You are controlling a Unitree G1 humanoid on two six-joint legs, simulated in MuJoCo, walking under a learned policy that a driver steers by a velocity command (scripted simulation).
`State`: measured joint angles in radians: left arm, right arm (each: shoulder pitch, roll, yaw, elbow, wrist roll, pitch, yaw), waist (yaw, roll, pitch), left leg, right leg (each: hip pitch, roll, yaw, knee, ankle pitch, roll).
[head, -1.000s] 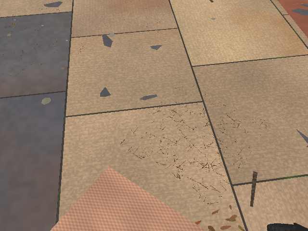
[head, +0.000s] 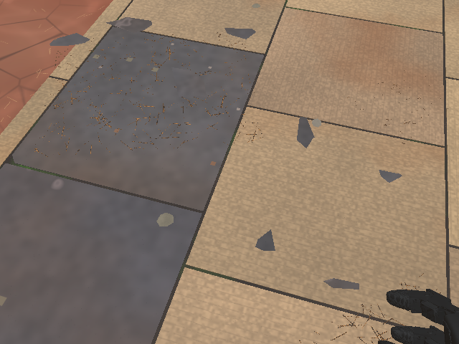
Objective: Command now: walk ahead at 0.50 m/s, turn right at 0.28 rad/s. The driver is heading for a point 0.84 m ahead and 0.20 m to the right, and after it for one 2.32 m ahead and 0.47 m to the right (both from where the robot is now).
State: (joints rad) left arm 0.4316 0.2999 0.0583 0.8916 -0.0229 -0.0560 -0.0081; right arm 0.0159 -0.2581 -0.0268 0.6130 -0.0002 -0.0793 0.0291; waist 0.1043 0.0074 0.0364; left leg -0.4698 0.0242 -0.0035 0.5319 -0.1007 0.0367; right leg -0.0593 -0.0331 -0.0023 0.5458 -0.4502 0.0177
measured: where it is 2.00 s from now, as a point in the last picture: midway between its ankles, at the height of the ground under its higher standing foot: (330, 175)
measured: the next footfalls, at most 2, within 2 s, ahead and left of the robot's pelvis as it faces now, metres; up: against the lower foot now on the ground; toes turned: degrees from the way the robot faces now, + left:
right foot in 0.48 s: +0.38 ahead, -0.18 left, +0.00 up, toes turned -19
left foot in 1.00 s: +0.74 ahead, -0.11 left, +0.00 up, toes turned -21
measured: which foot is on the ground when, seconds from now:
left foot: down 0.00-0.48, up 0.50-0.98, down 1.00-1.00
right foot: up 0.00-0.46, down 0.48-1.00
